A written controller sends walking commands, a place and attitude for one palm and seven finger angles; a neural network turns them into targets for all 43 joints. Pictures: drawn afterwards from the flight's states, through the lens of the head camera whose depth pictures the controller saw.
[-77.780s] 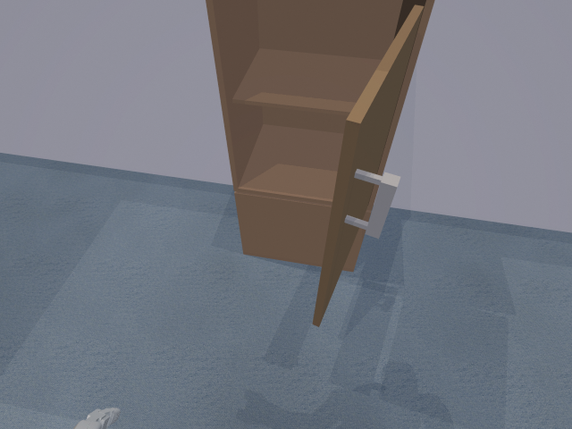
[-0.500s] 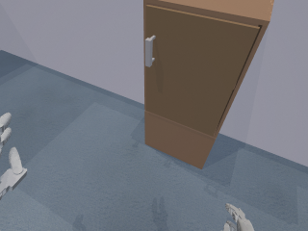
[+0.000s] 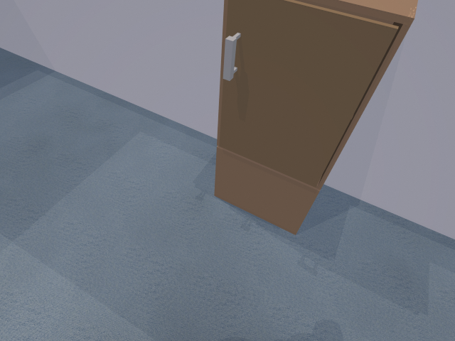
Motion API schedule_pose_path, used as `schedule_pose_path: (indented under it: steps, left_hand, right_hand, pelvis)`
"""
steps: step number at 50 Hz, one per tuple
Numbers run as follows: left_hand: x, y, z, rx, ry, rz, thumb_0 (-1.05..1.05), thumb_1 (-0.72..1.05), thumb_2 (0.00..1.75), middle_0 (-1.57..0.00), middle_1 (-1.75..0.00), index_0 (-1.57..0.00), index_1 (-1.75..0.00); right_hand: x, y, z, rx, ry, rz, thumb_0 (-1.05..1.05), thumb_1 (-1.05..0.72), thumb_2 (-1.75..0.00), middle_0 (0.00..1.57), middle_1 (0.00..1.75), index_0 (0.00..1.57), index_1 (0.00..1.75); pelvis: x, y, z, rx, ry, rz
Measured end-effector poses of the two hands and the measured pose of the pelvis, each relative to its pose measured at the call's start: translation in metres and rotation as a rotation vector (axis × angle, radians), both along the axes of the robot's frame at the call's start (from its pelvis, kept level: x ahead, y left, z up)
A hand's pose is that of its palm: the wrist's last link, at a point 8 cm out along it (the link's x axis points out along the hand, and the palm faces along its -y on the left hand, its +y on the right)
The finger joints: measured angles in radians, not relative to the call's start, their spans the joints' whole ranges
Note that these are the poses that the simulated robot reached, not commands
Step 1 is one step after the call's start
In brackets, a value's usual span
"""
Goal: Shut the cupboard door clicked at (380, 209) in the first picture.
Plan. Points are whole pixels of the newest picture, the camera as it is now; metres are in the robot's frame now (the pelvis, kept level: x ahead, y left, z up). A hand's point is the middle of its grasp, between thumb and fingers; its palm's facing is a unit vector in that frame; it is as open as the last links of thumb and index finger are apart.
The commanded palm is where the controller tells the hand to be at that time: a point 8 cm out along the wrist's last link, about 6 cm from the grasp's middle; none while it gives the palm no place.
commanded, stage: let the arm hang, fingers relaxed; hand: left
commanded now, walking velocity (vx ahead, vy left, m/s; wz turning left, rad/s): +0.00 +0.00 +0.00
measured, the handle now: (232, 56) +0.86 +0.04 +0.07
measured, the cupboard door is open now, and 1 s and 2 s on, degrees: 0 0 0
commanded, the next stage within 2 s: look to check the result in 0.64 s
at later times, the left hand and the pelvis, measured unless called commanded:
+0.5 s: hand out of the picture -0.02 +0.15 -0.17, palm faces +0.01 -0.99 -0.15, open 7.4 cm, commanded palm none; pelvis +0.00 -0.01 +0.00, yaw -2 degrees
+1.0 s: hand out of the picture -0.02 +0.16 -0.17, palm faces +0.01 -0.98 -0.19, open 7.4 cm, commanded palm none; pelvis +0.01 -0.01 +0.01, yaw -2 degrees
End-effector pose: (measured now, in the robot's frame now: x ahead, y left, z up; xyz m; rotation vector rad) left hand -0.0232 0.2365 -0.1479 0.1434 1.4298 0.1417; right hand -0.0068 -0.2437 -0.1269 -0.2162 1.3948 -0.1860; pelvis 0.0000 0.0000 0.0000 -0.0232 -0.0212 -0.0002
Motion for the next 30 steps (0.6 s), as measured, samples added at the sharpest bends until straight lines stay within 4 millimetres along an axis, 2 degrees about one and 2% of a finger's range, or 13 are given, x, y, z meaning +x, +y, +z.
schedule_pose_path:
  steps: [5,10,18,25,30]
  left_hand:
    - [-0.035,0.007,0.012,0.039,0.097,0.02,0.01,0.93,0.9,-0.2,-0.3,-0.2,-0.3]
    - [-0.045,0.006,0.018,0.061,0.12,0.024,0.01,0.92,0.9,-0.2,-0.3,-0.19,-0.29]
    - [-0.023,-0.016,0.011,0.027,0.056,0.011,0.01,0.91,0.9,-0.2,-0.3,-0.19,-0.29]
    - [0.004,-0.038,0.003,-0.03,-0.008,-0.004,0.01,0.91,0.9,-0.2,-0.3,-0.19,-0.29]
    - [0.015,-0.046,0.001,-0.049,-0.025,-0.011,0.01,0.91,0.9,-0.2,-0.3,-0.2,-0.3]
  right_hand:
    - [-0.015,0.015,-0.011,0.052,0.027,-0.038,0.01,-0.91,-0.89,0.2,0.3,0.2,0.3]
    - [-0.015,0.028,-0.019,0.099,0.009,-0.06,0.01,-0.91,-0.89,0.2,0.3,0.2,0.3]
    - [-0.015,0.032,-0.022,0.121,-0.009,-0.082,0.01,-0.91,-0.89,0.2,0.3,0.2,0.3]
    - [-0.024,0.028,-0.019,0.102,0.004,-0.103,0.01,-0.91,-0.89,0.2,0.3,0.2,0.3]
    - [-0.031,0.026,-0.016,0.092,0.028,-0.114,0.0,-0.91,-0.9,0.2,0.3,0.2,0.3]
  pelvis:
    - [-0.001,0.003,0.003,0.007,-0.005,-0.01]
    - [-0.002,0.002,0.004,0.014,-0.013,-0.022]
    - [-0.002,-0.003,0.003,0.02,-0.017,-0.031]
    - [0.0,-0.006,0.003,0.021,-0.018,-0.033]
    - [0.001,-0.008,0.003,0.019,-0.015,-0.031]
